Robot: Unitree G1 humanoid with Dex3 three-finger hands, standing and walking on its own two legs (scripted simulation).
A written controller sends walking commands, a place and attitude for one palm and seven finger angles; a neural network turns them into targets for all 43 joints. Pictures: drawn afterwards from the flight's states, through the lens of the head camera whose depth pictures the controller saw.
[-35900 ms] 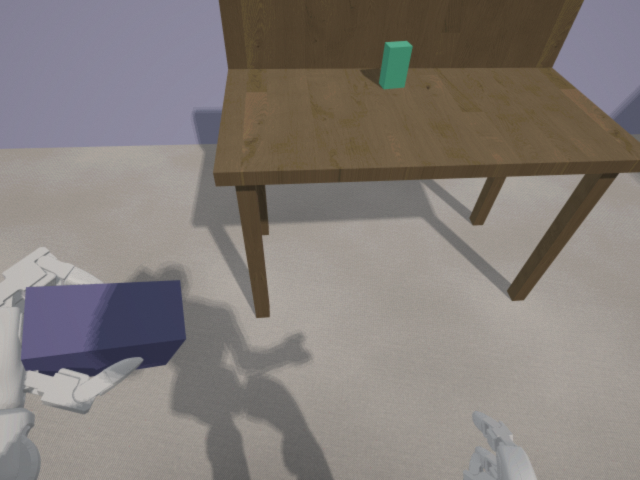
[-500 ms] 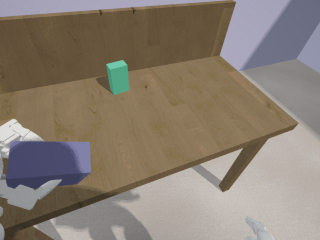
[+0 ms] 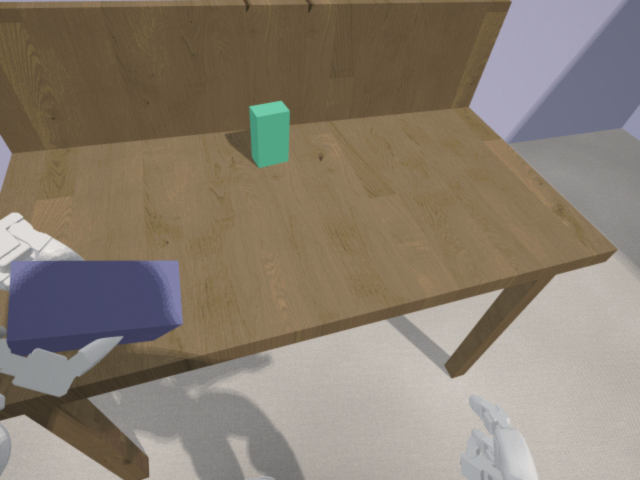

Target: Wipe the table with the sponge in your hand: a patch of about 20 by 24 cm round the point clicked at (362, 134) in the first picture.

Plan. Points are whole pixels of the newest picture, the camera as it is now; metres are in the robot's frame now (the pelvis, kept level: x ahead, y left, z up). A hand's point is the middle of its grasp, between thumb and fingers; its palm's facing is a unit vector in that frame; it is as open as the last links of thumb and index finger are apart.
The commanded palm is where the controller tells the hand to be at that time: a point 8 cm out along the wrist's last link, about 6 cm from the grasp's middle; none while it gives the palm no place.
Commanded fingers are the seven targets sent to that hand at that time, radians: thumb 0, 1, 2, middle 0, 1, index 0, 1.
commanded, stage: step back with the hand held close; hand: left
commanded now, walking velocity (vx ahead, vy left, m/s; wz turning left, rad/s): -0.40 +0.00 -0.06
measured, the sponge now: (120, 306) +0.23 +0.22 +0.15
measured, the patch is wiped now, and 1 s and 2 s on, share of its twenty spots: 1.00 1.00 1.00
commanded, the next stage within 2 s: stop stepping back and stand still in 0.46 s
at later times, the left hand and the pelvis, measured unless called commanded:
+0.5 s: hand (20, 429) +0.12 +0.24 +0.17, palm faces +0.31 -0.89 -0.35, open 9.6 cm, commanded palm +0.07 +0.27 +0.19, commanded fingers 0.00 0.10 1.30 -1.20 -1.60 -1.20 -1.60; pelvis -0.11 +0.01 +0.01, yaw -4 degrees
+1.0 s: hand out of the picture -0.03 +0.24 +0.17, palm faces +0.34 -0.86 -0.39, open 9.6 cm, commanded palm -0.08 +0.28 +0.19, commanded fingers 0.00 0.10 1.30 -1.20 -1.60 -1.20 -1.60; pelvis -0.25 +0.01 -0.01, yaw -3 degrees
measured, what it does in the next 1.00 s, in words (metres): walks backwards: right foot, then right foot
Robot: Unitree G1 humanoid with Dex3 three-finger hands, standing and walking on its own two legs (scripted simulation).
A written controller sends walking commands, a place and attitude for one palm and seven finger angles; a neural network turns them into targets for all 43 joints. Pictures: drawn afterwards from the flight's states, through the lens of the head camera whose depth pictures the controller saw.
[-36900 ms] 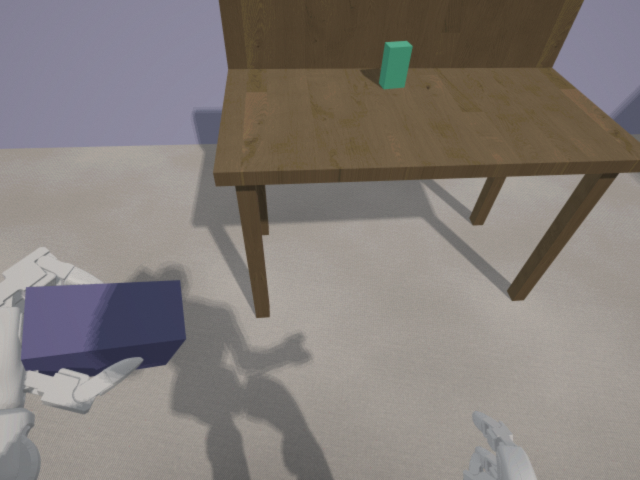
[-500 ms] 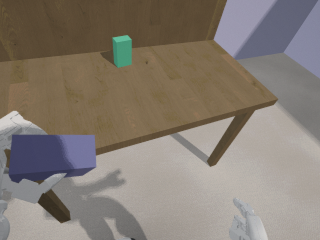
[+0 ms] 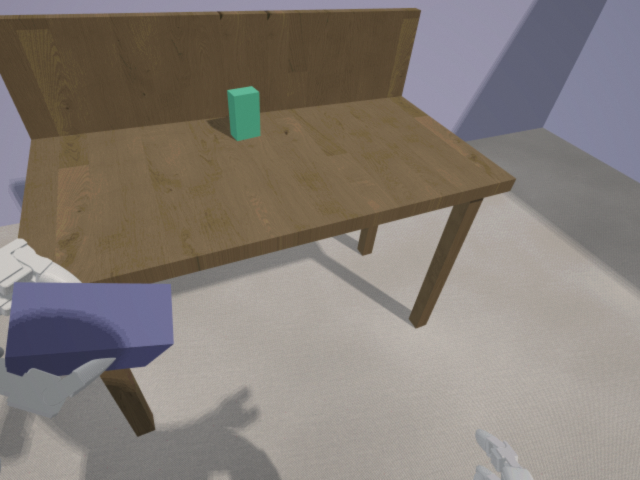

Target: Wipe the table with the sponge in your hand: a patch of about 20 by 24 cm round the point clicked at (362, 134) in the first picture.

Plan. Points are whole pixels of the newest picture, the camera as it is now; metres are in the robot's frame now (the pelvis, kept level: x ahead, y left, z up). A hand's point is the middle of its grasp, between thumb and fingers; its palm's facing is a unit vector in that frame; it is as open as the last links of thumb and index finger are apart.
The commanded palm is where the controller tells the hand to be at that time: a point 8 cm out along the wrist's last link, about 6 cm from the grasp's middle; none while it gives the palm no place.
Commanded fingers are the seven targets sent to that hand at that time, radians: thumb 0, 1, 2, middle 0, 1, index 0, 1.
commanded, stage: stop stepping back and stand still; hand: left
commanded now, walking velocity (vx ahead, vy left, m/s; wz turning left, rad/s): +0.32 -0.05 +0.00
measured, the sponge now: (113, 330) +0.22 +0.21 +0.15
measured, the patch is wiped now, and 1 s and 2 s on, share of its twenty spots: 1.00 1.00 1.00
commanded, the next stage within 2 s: stand and wait in 0.72 s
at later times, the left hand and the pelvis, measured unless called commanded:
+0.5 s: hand (2, 410) +0.13 +0.25 +0.18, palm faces +0.43 -0.83 -0.36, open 9.6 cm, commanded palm +0.08 +0.27 +0.20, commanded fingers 0.00 0.10 1.30 -1.20 -1.60 -1.20 -1.60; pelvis -0.07 -0.01 +0.01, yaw +2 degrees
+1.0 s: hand (32, 405) +0.14 +0.23 +0.18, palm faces +0.43 -0.84 -0.33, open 9.6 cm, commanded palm +0.09 +0.27 +0.20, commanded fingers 0.00 0.10 1.30 -1.20 -1.60 -1.20 -1.60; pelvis -0.06 -0.02 +0.02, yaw +4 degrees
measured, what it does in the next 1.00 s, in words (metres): steps on the spot: right foot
